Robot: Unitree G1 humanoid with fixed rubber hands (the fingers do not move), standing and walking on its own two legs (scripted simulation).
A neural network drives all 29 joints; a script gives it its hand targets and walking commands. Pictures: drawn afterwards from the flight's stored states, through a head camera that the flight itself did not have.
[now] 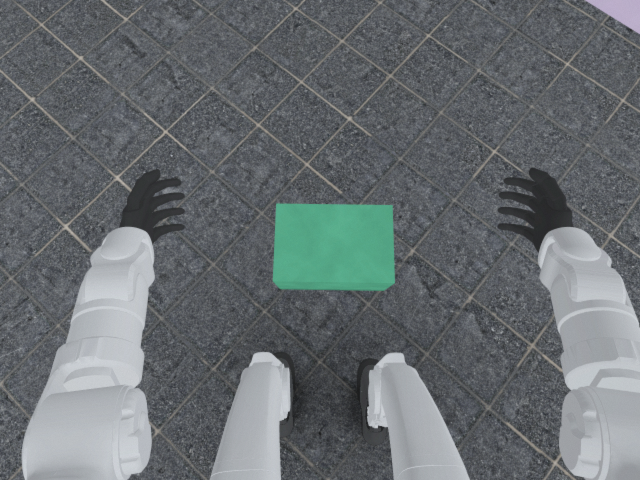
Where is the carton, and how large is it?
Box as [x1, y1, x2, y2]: [273, 204, 394, 290]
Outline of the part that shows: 276,204 273,281 279,288 383,290 394,283 392,205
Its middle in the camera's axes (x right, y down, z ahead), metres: +0.04 +0.02 +1.00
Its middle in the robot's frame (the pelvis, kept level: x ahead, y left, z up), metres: +0.49 -0.02 -0.60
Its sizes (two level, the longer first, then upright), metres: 0.286 0.192 0.168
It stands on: the floor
